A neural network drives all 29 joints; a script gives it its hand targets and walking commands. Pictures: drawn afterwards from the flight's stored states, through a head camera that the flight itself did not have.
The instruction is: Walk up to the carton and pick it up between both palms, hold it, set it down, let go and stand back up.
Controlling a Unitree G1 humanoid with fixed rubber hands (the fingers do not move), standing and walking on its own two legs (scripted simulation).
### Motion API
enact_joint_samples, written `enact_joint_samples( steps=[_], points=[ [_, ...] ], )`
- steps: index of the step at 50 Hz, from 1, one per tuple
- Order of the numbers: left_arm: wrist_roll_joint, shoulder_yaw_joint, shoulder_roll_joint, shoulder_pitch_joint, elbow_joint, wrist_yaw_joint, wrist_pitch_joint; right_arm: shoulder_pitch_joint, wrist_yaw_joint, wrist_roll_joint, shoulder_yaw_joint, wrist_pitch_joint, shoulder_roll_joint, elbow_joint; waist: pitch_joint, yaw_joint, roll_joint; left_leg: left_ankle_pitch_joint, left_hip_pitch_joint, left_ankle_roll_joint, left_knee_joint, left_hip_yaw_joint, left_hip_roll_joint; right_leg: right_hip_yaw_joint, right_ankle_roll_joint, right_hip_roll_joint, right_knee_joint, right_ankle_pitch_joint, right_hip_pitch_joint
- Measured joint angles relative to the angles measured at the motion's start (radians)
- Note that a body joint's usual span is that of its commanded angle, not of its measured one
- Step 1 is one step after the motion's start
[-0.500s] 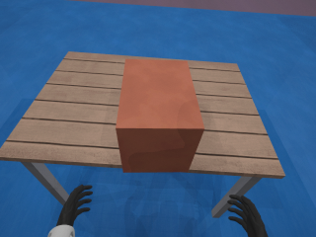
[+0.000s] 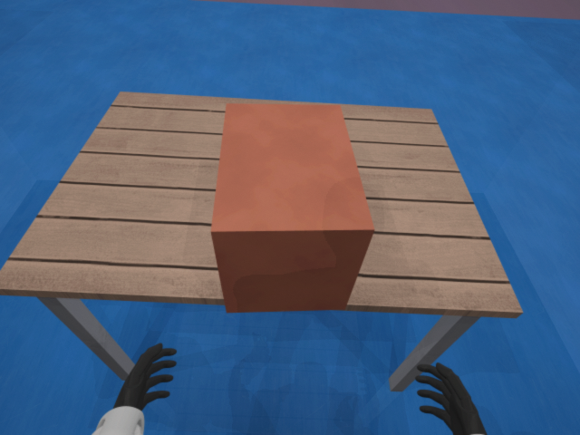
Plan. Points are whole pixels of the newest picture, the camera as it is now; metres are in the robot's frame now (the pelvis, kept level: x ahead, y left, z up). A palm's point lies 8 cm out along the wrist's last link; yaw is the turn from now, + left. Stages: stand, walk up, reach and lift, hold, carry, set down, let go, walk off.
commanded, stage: set down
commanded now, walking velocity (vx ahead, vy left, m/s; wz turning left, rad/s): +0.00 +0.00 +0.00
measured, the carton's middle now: (285, 205) +0.49 +0.04 +0.00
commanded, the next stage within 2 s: let go in 0.10 s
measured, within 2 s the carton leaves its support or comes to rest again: neither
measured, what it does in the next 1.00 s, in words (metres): stands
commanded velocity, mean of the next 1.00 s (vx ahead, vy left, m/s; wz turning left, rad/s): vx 0.00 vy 0.00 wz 0.00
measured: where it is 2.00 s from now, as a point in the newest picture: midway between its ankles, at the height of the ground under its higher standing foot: outside the picture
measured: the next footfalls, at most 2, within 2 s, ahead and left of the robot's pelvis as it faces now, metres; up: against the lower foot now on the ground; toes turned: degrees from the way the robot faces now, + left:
none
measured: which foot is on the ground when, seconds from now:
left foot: down 0.00-1.00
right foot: down 0.00-1.00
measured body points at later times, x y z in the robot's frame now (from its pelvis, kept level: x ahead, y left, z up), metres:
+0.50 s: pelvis +0.01 +0.00 +0.00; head +0.02 +0.01 +0.45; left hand +0.18 +0.24 -0.09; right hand +0.18 -0.23 -0.09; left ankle +0.00 +0.12 -0.75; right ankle -0.01 -0.12 -0.75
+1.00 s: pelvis +0.00 +0.01 +0.00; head -0.01 +0.01 +0.45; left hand +0.08 +0.32 -0.12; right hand +0.10 -0.31 -0.11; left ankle +0.00 +0.12 -0.75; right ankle -0.01 -0.12 -0.75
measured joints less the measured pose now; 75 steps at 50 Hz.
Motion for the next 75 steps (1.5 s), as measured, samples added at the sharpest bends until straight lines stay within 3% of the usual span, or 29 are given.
enact_joint_samples(
  steps=[30, 36, 41, 55, 75],
  points=[
    [0.019, 0.022, 0.026, -0.064, 0.116, -0.05, 0.02, -0.087, -0.031, -0.058, -0.001, -0.068, 0.004, 0.192, 0.013, -0.028, 0.02, -0.032, -0.011, 0.005, 0.034, 0.002, -0.002, 0.002, 0.008, -0.003, 0.012, -0.02, -0.001],
    [0.038, 0.02, 0.104, -0.079, 0.254, -0.045, -0.071, -0.07, -0.059, -0.087, 0.002, 0.097, -0.075, 0.224, -0.037, -0.03, 0.008, -0.06, -0.072, 0.01, 0.106, -0.021, -0.008, -0.021, 0.007, -0.009, 0.094, -0.063, -0.057],
    [0.042, 0.035, 0.174, -0.068, 0.375, -0.049, -0.093, -0.033, -0.052, -0.085, -0.01, 0.139, -0.147, 0.259, -0.051, -0.029, 0.008, -0.064, -0.082, 0.011, 0.122, -0.038, -0.009, -0.038, 0.006, -0.009, 0.093, -0.063, -0.053],
    [0.04, -0.001, 0.214, -0.05, 0.587, -0.06, -0.113, -0.011, -0.046, -0.076, 0.023, 0.158, -0.18, 0.338, -0.04, -0.021, 0.016, -0.009, -0.065, 0.022, 0.064, -0.046, -0.021, -0.047, 0.013, -0.02, 0.029, -0.009, -0.029],
    [0.029, -0.007, 0.207, -0.063, 0.673, -0.059, -0.113, -0.053, -0.052, -0.068, 0.035, 0.156, -0.18, 0.407, -0.031, -0.022, 0.025, 0.024, -0.068, 0.03, 0.034, -0.045, -0.033, -0.046, 0.022, -0.032, 0.012, 0.017, -0.037]
  ],
)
